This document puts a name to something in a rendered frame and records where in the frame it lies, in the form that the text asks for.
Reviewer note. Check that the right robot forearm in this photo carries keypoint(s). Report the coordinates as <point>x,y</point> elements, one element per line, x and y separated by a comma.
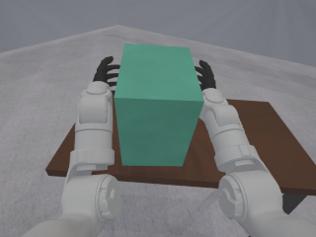
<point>233,152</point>

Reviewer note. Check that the robot left hand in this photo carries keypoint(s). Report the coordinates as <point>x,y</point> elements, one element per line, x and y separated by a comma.
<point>103,69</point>

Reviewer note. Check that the robot right hand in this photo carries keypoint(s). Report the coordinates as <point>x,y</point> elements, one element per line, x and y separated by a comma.
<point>207,79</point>

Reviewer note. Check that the table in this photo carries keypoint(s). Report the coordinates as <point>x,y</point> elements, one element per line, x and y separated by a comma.
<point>287,161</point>

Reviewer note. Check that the right robot upper arm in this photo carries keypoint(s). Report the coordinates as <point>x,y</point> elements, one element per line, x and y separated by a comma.
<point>253,199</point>

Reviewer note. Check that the carton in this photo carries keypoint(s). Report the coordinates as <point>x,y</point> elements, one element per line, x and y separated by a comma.
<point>158,101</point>

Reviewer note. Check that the left robot forearm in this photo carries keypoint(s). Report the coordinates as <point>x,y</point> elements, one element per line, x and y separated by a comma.
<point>94,127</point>

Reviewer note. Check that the left robot upper arm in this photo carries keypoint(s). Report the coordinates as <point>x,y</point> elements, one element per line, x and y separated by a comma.
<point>88,203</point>

